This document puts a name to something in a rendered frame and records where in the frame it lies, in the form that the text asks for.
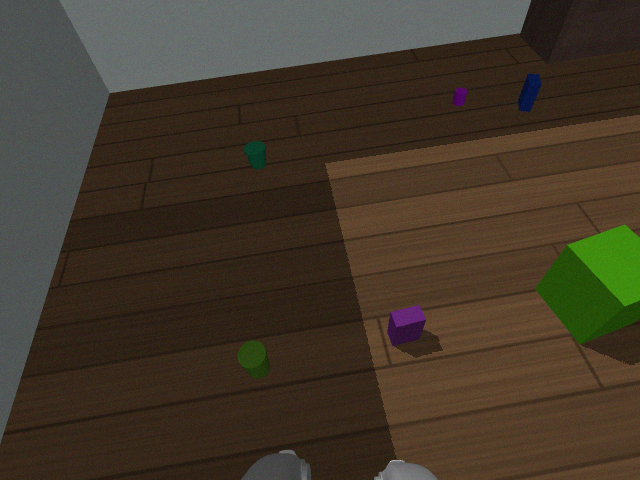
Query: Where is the bookshelf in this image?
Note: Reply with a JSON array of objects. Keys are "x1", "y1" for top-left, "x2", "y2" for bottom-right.
[{"x1": 520, "y1": 0, "x2": 640, "y2": 64}]

